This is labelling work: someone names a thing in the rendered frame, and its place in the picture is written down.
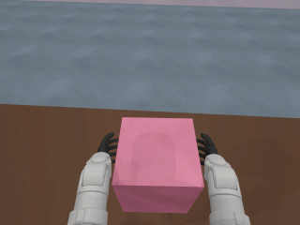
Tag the robot left forearm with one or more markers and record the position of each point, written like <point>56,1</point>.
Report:
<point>93,191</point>

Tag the carton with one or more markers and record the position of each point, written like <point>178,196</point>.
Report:
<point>157,167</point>

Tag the robot right forearm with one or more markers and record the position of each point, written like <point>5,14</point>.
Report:
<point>224,193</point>

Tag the robot left hand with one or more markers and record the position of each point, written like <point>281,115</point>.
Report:
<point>104,145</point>

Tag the robot right hand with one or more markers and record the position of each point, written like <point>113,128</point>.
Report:
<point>209,148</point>

